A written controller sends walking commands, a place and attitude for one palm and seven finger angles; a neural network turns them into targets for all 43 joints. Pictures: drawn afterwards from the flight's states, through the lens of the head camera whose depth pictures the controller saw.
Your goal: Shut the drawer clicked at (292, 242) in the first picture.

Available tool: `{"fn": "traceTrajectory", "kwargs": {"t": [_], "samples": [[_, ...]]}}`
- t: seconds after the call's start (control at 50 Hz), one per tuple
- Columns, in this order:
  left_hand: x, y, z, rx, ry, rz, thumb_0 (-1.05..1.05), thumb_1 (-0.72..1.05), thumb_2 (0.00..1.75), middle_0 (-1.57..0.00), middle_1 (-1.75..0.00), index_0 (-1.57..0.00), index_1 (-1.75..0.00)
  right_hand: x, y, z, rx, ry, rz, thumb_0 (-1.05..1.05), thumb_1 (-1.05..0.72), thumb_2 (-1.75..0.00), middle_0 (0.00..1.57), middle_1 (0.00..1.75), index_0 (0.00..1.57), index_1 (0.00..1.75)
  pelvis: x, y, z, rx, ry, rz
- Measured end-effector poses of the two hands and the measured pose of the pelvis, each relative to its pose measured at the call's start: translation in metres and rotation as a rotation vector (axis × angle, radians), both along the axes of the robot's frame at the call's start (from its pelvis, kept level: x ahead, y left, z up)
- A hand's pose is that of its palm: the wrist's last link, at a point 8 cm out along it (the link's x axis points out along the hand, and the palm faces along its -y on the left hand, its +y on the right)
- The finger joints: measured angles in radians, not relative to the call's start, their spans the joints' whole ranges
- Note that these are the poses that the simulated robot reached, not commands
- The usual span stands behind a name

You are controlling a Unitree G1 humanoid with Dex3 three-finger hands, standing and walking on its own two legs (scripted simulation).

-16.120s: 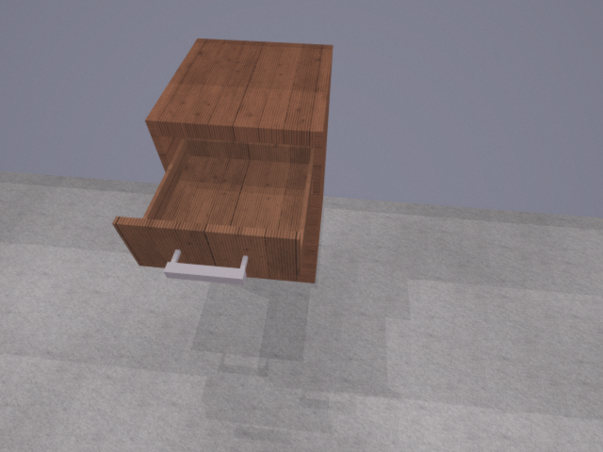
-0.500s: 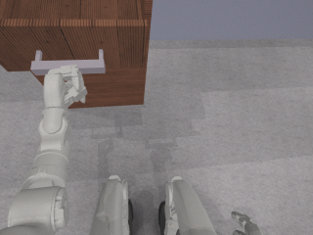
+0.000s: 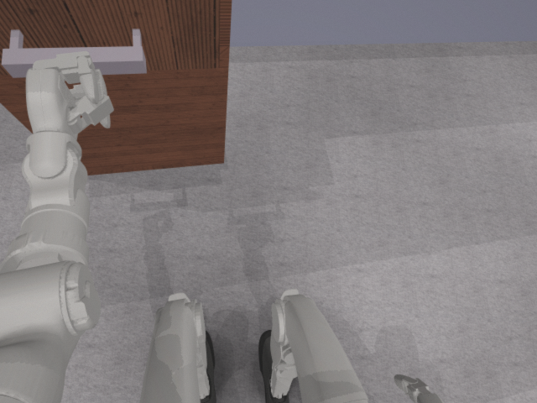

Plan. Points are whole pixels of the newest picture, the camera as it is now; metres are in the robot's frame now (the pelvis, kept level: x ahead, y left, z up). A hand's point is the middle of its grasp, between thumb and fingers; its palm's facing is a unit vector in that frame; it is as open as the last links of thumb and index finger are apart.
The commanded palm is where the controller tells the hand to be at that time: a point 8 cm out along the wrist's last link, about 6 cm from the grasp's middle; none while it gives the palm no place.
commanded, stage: push the drawer shut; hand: left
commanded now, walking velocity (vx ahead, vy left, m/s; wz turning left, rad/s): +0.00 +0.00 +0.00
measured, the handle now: (78, 49) +0.60 +0.23 +0.02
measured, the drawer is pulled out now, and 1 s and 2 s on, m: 0.05 0.00 0.00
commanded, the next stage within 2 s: pull the fist back off the drawer in 0.72 s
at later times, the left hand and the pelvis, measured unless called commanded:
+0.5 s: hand (97, 65) +0.58 +0.21 +0.01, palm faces +0.11 -0.99 -0.03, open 3.1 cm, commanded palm +0.59 +0.21 +0.02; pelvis +0.00 +0.01 -0.01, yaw -2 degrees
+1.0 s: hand (91, 62) +0.58 +0.22 +0.01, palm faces +0.11 -0.99 -0.06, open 3.2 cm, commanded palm +0.60 +0.19 +0.02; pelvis -0.03 +0.01 -0.03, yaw -2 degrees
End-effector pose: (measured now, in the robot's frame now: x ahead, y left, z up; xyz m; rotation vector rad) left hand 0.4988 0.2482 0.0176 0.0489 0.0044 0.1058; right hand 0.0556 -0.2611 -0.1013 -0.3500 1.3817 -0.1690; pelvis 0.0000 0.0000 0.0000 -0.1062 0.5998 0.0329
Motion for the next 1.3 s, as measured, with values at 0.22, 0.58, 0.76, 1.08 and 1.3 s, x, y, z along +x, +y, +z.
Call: {"fn": "traceTrajectory", "kwargs": {"t": [0.22,0.58,0.76,1.08,1.3], "samples": [[0.033,0.006,-0.002,-0.008,-0.003,0.003,0.03,0.75,0.87,-1.40,-1.60,-1.40,-1.60,-0.027,0.001,0.001,-0.026,0.072,-0.039,0.00,-0.90,-0.90,0.20,0.30,0.20,0.30,-0.001,0.003,-0.008,-0.018,0.031,-0.008],[0.056,0.017,-0.004,-0.013,0.007,0.006,-0.01,0.63,0.87,-1.40,-1.60,-1.40,-1.60,-0.055,0.016,0.003,-0.024,0.162,-0.066,0.00,-0.90,-0.90,0.20,0.30,0.20,0.30,-0.003,0.008,-0.014,-0.040,0.054,-0.008],[0.058,0.022,-0.004,-0.005,0.004,0.002,-0.01,0.57,0.89,-1.40,-1.60,-1.43,-1.60,-0.066,0.012,0.005,-0.063,0.156,-0.048,0.00,-0.90,-0.90,0.21,0.30,0.20,0.30,-0.015,0.006,-0.022,-0.054,0.052,0.003],[0.058,0.020,0.000,0.009,0.025,0.007,0.01,0.57,0.90,-1.40,-1.60,-1.42,-1.60,-0.099,0.015,0.011,-0.076,0.173,-0.065,0.00,-0.90,-0.90,0.20,0.30,0.20,0.30,-0.030,0.006,-0.024,-0.061,0.044,0.001],[0.053,0.009,0.000,-0.007,0.030,0.004,0.03,0.72,0.90,-1.40,-1.60,-1.40,-1.60,-0.095,0.023,0.013,-0.021,0.183,-0.087,0.00,-0.90,-0.90,0.21,0.30,0.20,0.30,-0.019,0.008,-0.013,-0.047,0.043,-0.013]]}}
